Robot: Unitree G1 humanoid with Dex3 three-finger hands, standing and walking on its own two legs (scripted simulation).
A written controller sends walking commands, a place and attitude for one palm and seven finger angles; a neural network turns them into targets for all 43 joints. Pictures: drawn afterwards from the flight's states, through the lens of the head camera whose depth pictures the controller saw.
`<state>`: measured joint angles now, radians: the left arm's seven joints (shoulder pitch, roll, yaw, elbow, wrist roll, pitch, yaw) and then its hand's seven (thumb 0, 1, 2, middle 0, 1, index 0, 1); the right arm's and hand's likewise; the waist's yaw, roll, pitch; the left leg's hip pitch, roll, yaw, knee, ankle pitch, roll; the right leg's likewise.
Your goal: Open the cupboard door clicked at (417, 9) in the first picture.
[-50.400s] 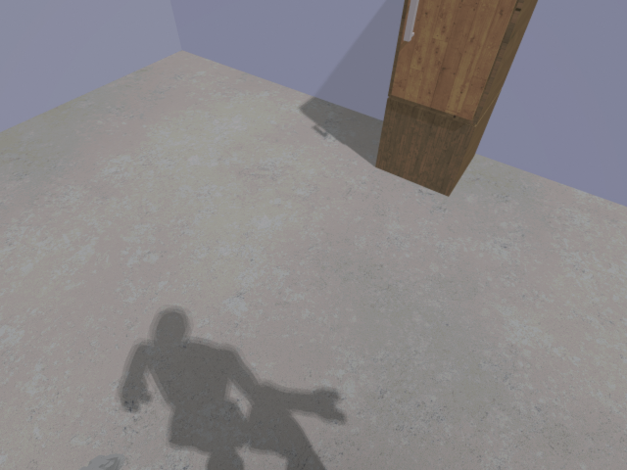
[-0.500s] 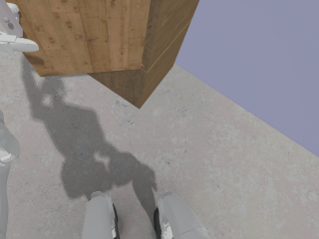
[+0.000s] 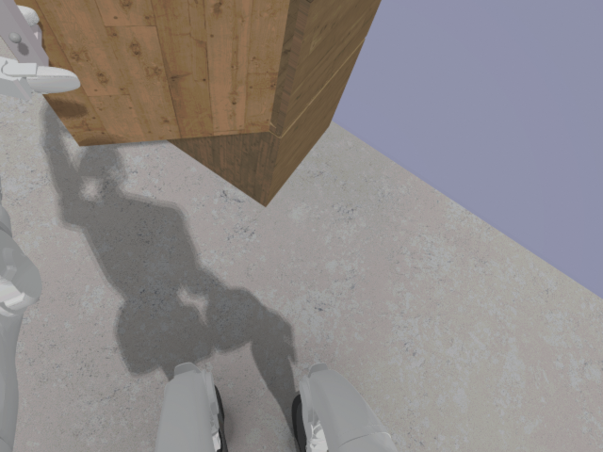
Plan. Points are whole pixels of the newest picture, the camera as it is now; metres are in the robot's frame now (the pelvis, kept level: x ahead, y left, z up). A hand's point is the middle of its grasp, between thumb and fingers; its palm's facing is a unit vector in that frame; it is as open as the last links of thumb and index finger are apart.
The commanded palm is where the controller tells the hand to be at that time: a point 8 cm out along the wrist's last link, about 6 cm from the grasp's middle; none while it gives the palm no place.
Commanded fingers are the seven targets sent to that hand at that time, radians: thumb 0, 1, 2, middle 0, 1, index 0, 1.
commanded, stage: close the thumb around the handle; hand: left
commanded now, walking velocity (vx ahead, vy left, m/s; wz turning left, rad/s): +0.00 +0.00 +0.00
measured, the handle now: out of the picture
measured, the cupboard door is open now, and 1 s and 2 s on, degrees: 45 51 94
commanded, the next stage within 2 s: pull the door open along its arc in 0.54 s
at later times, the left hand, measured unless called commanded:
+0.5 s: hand (15, 40) +0.57 +0.24 +0.09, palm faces +0.09 -1.00 +0.00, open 6.6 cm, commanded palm +0.55 +0.26 +0.08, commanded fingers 0.00 0.90 0.90 -0.40 -1.35 -0.40 -1.35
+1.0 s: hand (26, 65) +0.54 +0.23 +0.09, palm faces +0.09 -1.00 -0.01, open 6.6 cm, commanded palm +0.48 +0.26 +0.08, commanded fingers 0.00 0.90 0.90 -0.40 -1.35 -0.40 -1.35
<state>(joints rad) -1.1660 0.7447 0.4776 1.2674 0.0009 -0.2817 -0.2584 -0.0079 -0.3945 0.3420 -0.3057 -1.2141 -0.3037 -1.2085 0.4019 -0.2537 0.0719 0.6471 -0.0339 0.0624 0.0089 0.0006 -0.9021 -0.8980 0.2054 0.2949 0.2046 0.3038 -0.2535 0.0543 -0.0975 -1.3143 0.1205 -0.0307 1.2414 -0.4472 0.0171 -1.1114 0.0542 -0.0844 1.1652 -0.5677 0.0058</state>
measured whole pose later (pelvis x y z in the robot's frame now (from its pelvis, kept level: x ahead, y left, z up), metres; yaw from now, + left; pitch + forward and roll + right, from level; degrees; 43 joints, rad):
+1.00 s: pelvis +0.01 +0.00 +0.02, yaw +0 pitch +27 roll -5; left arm -0.91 0.60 0.48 1.08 -0.08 -0.32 -0.26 0.01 0.65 0.75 -0.26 -1.32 -0.28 -1.31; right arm 0.42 -0.25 0.04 0.63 -0.02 0.09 0.02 0.00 -0.90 -0.90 0.20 0.29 0.20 0.30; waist -0.21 0.06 -0.12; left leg -1.19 0.12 0.01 1.17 -0.44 0.02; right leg -1.02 0.05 -0.05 1.11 -0.55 0.01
